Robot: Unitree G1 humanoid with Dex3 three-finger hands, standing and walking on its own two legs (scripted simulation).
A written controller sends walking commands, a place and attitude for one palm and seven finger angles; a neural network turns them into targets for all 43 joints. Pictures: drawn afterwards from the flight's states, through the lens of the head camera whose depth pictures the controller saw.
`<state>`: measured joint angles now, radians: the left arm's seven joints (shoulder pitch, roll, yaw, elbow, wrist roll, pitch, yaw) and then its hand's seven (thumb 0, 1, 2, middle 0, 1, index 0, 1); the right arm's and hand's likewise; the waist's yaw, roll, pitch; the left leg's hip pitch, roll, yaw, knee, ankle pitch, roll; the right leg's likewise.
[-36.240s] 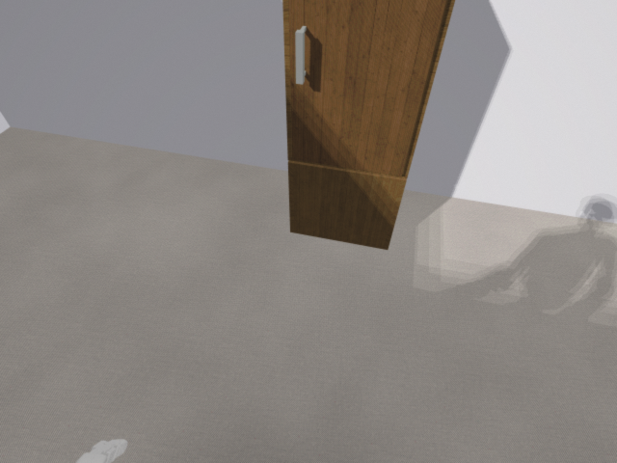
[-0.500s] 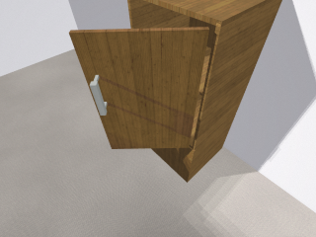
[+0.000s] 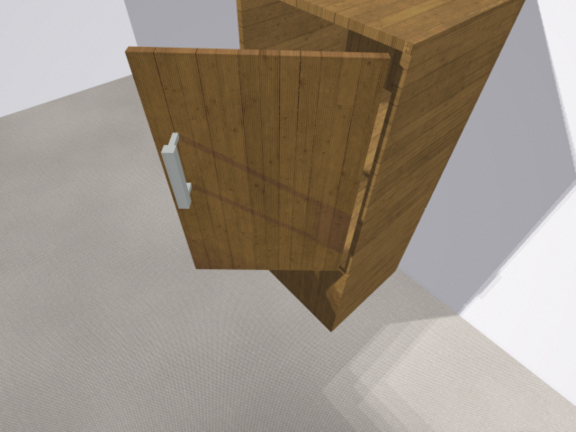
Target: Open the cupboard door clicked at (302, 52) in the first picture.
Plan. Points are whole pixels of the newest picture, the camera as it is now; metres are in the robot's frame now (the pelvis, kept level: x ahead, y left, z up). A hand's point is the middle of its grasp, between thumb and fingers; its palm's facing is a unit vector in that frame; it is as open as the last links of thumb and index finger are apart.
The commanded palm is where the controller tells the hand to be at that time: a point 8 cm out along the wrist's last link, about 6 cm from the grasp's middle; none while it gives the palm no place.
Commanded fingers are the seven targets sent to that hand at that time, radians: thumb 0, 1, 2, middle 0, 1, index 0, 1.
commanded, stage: look again from close up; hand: left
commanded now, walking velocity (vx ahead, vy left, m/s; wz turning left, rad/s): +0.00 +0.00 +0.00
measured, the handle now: (179, 171) +0.54 +0.24 +0.03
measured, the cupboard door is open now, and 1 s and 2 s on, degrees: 48 48 48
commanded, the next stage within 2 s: raise the hand with hooked fingers in 0.10 s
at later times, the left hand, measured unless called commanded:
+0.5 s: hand (165, 362) +0.21 +0.18 -0.01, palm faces +0.11 -0.99 -0.03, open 8.0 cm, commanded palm +0.13 +0.25 -0.05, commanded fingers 0.00 0.53 0.74 -0.23 -0.54 -0.23 -0.54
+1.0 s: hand (135, 363) +0.21 +0.22 -0.02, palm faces +0.07 -1.00 -0.02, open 10.8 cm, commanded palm +0.17 +0.28 -0.01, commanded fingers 0.00 -0.06 0.49 -0.27 -0.92 -0.27 -0.92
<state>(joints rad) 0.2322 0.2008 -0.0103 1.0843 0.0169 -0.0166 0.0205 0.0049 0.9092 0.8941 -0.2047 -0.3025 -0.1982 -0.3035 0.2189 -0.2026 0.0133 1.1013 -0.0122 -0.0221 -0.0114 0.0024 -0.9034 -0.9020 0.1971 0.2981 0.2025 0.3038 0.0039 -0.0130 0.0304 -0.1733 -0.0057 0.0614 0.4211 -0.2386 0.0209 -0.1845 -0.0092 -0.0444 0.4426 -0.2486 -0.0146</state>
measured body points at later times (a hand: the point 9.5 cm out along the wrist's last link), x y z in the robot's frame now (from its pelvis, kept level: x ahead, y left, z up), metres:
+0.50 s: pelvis -0.01 -0.01 -0.04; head +0.02 -0.01 +0.41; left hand +0.20 +0.23 +0.00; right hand +0.18 -0.25 -0.11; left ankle -0.01 +0.10 -0.74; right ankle -0.01 -0.11 -0.74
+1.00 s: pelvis -0.03 -0.01 -0.06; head +0.03 -0.01 +0.38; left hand +0.20 +0.28 -0.01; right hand +0.13 -0.24 -0.15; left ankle -0.01 +0.10 -0.74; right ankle -0.01 -0.11 -0.74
